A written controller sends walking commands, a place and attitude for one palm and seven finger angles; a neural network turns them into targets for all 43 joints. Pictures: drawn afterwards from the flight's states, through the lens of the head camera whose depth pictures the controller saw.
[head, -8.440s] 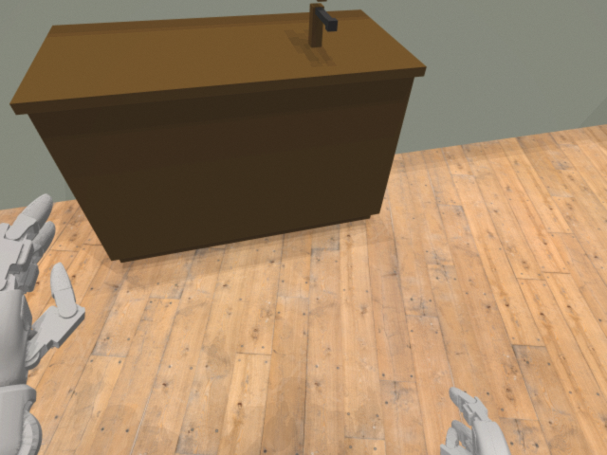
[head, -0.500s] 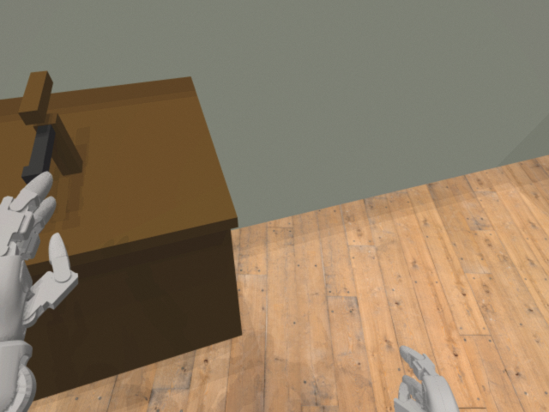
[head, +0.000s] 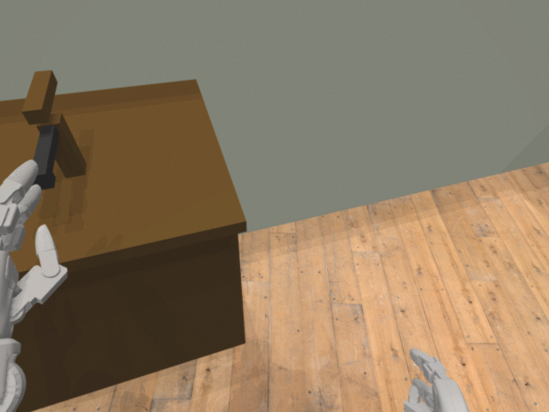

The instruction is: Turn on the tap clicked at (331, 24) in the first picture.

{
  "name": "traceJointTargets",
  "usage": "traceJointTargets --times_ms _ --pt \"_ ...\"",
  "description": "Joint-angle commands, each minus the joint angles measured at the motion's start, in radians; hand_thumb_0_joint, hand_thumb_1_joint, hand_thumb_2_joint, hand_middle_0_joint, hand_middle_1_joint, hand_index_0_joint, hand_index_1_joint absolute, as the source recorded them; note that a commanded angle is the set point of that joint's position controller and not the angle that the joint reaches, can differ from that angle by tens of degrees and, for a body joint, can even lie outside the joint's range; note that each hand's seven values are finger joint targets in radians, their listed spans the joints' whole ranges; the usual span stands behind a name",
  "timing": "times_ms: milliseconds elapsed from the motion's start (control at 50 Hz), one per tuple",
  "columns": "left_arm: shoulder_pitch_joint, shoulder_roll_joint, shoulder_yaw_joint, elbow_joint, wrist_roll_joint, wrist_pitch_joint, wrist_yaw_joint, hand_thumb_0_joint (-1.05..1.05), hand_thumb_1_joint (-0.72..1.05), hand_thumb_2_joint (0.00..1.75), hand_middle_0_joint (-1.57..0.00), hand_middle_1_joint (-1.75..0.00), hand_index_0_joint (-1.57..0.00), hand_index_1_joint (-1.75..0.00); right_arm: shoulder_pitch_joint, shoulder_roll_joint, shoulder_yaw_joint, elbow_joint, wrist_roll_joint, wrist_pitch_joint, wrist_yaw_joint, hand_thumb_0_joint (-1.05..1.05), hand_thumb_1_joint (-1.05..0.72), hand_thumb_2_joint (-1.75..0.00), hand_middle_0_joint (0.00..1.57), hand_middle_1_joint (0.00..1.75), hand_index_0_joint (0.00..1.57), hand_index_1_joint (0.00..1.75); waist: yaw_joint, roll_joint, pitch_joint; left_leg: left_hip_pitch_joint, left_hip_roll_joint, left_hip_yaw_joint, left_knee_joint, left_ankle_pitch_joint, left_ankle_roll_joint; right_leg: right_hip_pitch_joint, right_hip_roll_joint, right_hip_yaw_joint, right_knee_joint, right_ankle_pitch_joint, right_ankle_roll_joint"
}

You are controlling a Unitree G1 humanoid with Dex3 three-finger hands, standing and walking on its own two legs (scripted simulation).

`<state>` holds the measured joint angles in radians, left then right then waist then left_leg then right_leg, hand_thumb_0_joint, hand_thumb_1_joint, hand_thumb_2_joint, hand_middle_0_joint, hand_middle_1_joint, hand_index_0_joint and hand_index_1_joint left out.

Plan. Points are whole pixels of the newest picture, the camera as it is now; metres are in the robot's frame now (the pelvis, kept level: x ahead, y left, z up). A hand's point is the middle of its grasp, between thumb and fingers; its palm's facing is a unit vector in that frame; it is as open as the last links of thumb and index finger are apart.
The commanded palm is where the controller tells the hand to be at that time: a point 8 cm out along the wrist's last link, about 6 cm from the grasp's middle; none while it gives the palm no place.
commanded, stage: shuffle to correct the standing spot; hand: left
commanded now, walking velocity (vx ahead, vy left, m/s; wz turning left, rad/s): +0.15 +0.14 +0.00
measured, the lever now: (40, 177) +0.39 +0.39 +0.12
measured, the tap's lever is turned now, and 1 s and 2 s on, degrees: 0 0 0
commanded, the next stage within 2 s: come to a stop and stand still in 0.28 s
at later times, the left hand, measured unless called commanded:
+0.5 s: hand (68, 227) +0.26 +0.26 +0.19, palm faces +0.33 -0.81 -0.48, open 7.4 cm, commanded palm +0.21 +0.30 +0.19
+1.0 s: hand (7, 172) +0.30 +0.33 +0.22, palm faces +0.56 -0.75 -0.34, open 7.4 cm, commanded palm +0.22 +0.32 +0.19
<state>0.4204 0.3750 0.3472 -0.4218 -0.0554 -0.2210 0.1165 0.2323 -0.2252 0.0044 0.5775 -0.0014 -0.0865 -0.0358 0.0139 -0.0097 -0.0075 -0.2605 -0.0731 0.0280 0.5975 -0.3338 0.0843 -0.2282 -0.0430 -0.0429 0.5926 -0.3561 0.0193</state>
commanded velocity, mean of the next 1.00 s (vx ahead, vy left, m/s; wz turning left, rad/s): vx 0.03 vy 0.05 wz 0.00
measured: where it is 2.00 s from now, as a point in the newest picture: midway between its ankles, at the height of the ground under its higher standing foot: outside the picture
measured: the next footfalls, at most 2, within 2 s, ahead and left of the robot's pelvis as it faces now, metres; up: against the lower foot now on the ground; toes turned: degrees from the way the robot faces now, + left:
right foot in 0.56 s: +0.16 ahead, -0.03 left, +0.00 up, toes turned +4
left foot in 0.88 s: +0.07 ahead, +0.15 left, +0.00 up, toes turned +3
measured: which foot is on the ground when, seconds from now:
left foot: down 0.00-0.58, up 0.60-0.86, down 0.88-1.00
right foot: down 0.00-0.20, up 0.22-0.54, down 0.56-1.00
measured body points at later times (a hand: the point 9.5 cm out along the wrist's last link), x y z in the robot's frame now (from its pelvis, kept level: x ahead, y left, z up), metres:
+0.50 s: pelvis +0.05 +0.02 +0.01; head +0.07 +0.02 +0.46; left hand +0.24 +0.30 +0.21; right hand +0.19 -0.20 -0.09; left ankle -0.01 +0.06 -0.73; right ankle +0.11 -0.05 -0.68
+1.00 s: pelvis +0.07 +0.04 +0.00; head +0.07 +0.03 +0.45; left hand +0.26 +0.36 +0.24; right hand +0.26 -0.18 -0.07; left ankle +0.08 +0.17 -0.73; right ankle +0.13 -0.04 -0.73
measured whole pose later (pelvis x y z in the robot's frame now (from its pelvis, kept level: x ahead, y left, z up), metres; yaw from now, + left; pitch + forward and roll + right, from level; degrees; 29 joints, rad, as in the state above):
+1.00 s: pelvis +0.07 +0.04 +0.00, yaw +1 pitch -2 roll +0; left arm 0.16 0.45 0.45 -0.27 -0.07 -0.25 0.13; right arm 0.21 -0.23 0.03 0.55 0.02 -0.14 -0.02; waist 0.06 0.02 0.03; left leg -0.28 0.04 0.03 0.59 -0.29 -0.02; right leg -0.31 0.00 -0.13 0.53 -0.19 -0.06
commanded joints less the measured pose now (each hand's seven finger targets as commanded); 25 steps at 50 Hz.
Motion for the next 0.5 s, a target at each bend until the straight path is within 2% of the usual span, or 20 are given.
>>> traceJointTargets --times_ms 0,40,80,100,120,140,160,180,200,220,240,260,280,300,360,380,440,460,480 --pt "-0.076 0.155 0.101 -0.222 0.008 -0.082 0.014 0.0 0.9 0.9 -0.2 -0.3 -0.2 -0.3 -0.099 -0.123 -0.046 -0.155 0.001 -0.051 -0.001 0.0 -0.9 -0.9 0.2 0.3 0.2 0.3 0.0 0.071 -0.091 -0.102 0.147 -0.162 -0.103 0.274 -0.039 0.128 -0.029 0.055 -0.001 0.23 -0.072" --pt "-0.057 0.178 0.126 -0.219 0.005 -0.086 0.017 0.0 0.9 0.9 -0.2 -0.3 -0.2 -0.3 -0.099 -0.118 -0.05 -0.153 0.004 -0.045 0.002 0.0 -0.9 -0.9 0.2 0.3 0.2 0.3 0.0 -0.024 -0.106 -0.153 0.1 -0.101 0.018 0.249 -0.058 0.168 -0.105 0.157 -0.031 0.288 -0.115" --pt "-0.055 0.174 0.127 -0.207 0.001 -0.092 0.02 0.0 0.9 0.9 -0.2 -0.3 -0.2 -0.3 -0.098 -0.111 -0.054 -0.148 0.008 -0.038 0.008 0.0 -0.9 -0.9 0.2 0.3 0.2 0.3 -0.004 -0.13 -0.09 -0.214 0.056 -0.041 0.163 0.143 -0.064 0.179 -0.219 0.306 -0.101 0.314 -0.178" --pt "-0.083 0.177 0.128 -0.229 0.003 -0.097 0.024 0.0 0.9 0.9 -0.2 -0.3 -0.2 -0.3 -0.096 -0.11 -0.055 -0.144 0.012 -0.034 0.013 0.0 -0.9 -0.9 0.2 0.3 0.2 0.3 -0.006 -0.13 -0.08 -0.231 0.058 -0.026 0.195 0.085 -0.069 0.178 -0.264 0.337 -0.103 0.322 -0.203" --pt "-0.1 0.192 0.142 -0.241 0.005 -0.097 0.028 0.0 0.9 0.9 -0.2 -0.3 -0.2 -0.3 -0.099 -0.105 -0.052 -0.138 0.013 -0.029 0.015 0.0 -0.9 -0.9 0.2 0.3 0.2 0.3 -0.005 -0.112 -0.065 -0.198 0.076 -0.042 0.156 0.033 -0.065 0.132 -0.278 0.336 -0.073 0.313 -0.201" --pt "-0.124 0.2 0.15 -0.258 0.005 -0.092 0.028 0.0 0.9 0.9 -0.2 -0.3 -0.2 -0.3 -0.097 -0.106 -0.049 -0.128 0.013 -0.021 0.015 0.0 -0.9 -0.9 0.2 0.3 0.2 0.3 -0.02 -0.047 -0.053 -0.121 0.089 -0.067 0.066 0.041 -0.061 0.052 -0.246 0.277 0.001 0.264 -0.166" --pt "-0.13 0.186 0.14 -0.275 0.008 -0.089 0.024 0.0 0.9 0.9 -0.2 -0.3 -0.2 -0.3 -0.089 -0.105 -0.046 -0.128 0.013 -0.016 0.011 0.0 -0.9 -0.9 0.2 0.3 0.2 0.3 -0.039 0.071 -0.049 -0.006 0.108 -0.129 -0.087 0.107 -0.047 -0.065 -0.132 0.151 0.139 0.194 -0.107" --pt "-0.129 0.181 0.143 -0.312 0.007 -0.089 0.021 0.0 0.9 0.9 -0.2 -0.3 -0.2 -0.3 -0.084 -0.122 -0.051 -0.139 0.016 -0.021 0.006 0.0 -0.9 -0.9 0.2 0.3 0.2 0.3 -0.047 0.274 -0.056 0.149 0.206 -0.333 -0.218 0.31 -0.031 -0.228 0.032 -0.022 0.362 0.113 -0.026" --pt "-0.134 0.198 0.143 -0.35 0.006 -0.095 0.02 0.0 0.9 0.9 -0.2 -0.3 -0.2 -0.3 -0.079 -0.106 -0.052 -0.147 -0.001 -0.037 0.011 0.0 -0.9 -0.9 0.2 0.3 0.2 0.3 -0.058 0.352 -0.078 0.354 0.297 -0.536 -0.299 0.642 -0.037 -0.445 0.081 -0.021 0.549 -0.213 -0.016" --pt "-0.129 0.214 0.145 -0.346 0.019 -0.093 0.018 0.0 0.9 0.9 -0.2 -0.3 -0.2 -0.3 -0.087 -0.109 -0.057 -0.139 -0.017 -0.049 0.024 0.0 -0.9 -0.9 0.2 0.3 0.2 0.3 -0.048 0.243 -0.091 0.393 0.309 -0.529 -0.282 0.747 -0.088 -0.488 0.065 0.034 0.666 -0.21 -0.034" --pt "-0.129 0.21 0.141 -0.366 0.014 -0.095 0.014 0.0 0.9 0.9 -0.2 -0.3 -0.2 -0.3 -0.101 -0.105 -0.061 -0.144 -0.008 -0.051 0.032 0.0 -0.9 -0.9 0.2 0.3 0.2 0.3 -0.038 0.175 -0.097 0.401 0.295 -0.449 -0.241 0.784 -0.093 -0.503 0.046 0.035 0.699 -0.182 -0.038" --pt "-0.079 0.198 0.14 -0.334 0.019 -0.092 0.014 0.0 0.9 0.9 -0.2 -0.3 -0.2 -0.3 -0.084 -0.114 -0.068 -0.133 -0.008 -0.048 0.034 0.0 -0.9 -0.9 0.2 0.3 0.2 0.3 -0.036 0.113 -0.077 0.374 0.278 -0.352 -0.215 0.75 -0.06 -0.516 0.029 0.024 0.697 -0.116 -0.034" --pt "-0.017 0.167 0.126 -0.295 0.017 -0.087 0.013 0.0 0.9 0.9 -0.2 -0.3 -0.2 -0.3 -0.071 -0.111 -0.069 -0.128 -0.001 -0.044 0.033 0.0 -0.9 -0.9 0.2 0.3 0.2 0.3 -0.034 0.076 -0.063 0.331 0.26 -0.304 -0.213 0.699 -0.021 -0.509 0.021 0.005 0.662 -0.065 -0.029" --pt "0.014 0.151 0.117 -0.286 0.013 -0.085 0.011 0.0 0.9 0.9 -0.2 -0.3 -0.2 -0.3 -0.059 -0.108 -0.069 -0.125 0.004 -0.042 0.032 0.0 -0.9 -0.9 0.2 0.3 0.2 0.3 -0.031 0.083 -0.054 0.302 0.248 -0.286 -0.228 0.672 -0.007 -0.497 0.02 -0.014 0.619 -0.035 -0.026" --pt "0.051 0.174 0.136 -0.304 0.017 -0.085 0.006 0.0 0.9 0.9 -0.2 -0.3 -0.2 -0.3 -0.059 -0.102 -0.06 -0.126 0.006 -0.042 0.022 0.0 -0.9 -0.9 0.2 0.3 0.2 0.3 -0.019 0.154 -0.039 0.216 0.215 -0.194 -0.267 0.641 -0.049 -0.42 0.018 -0.066 0.481 0.055 -0.022" --pt "0.066 0.177 0.143 -0.289 0.016 -0.082 0.006 0.0 0.9 0.9 -0.2 -0.3 -0.2 -0.3 -0.051 -0.099 -0.056 -0.127 0.002 -0.041 0.018 0.0 -0.9 -0.9 0.2 0.3 0.2 0.3 -0.018 0.166 -0.039 0.203 0.214 -0.185 -0.272 0.658 -0.064 -0.391 0.019 -0.074 0.429 0.075 -0.024" --pt "0.049 0.204 0.161 -0.29 0.01 -0.068 0.009 0.0 0.9 0.9 -0.2 -0.3 -0.2 -0.3 -0.057 -0.093 -0.046 -0.143 -0.009 -0.041 0.001 0.0 -0.9 -0.9 0.2 0.3 0.2 0.3 -0.01 0.156 -0.063 0.207 0.208 -0.141 -0.242 0.835 -0.142 -0.29 0.034 -0.098 0.254 0.133 -0.035" --pt "0.048 0.209 0.172 -0.269 0.0 -0.062 0.012 0.0 0.9 0.9 -0.2 -0.3 -0.2 -0.3 -0.059 -0.093 -0.047 -0.149 -0.012 -0.041 -0.007 0.0 -0.9 -0.9 0.2 0.3 0.2 0.3 0.0 0.14 -0.071 0.164 0.205 -0.123 -0.211 0.902 -0.17 -0.203 0.037 -0.108 0.169 0.158 -0.046" --pt "0.044 0.204 0.174 -0.264 -0.008 -0.057 0.013 0.0 0.9 0.9 -0.2 -0.3 -0.2 -0.3 -0.066 -0.092 -0.048 -0.155 -0.011 -0.042 -0.01 0.0 -0.9 -0.9 0.2 0.3 0.2 0.3 0.012 0.14 -0.097 0.113 0.194 -0.09 -0.144 0.97 -0.197 -0.069 0.05 -0.125 0.058 0.201 -0.06"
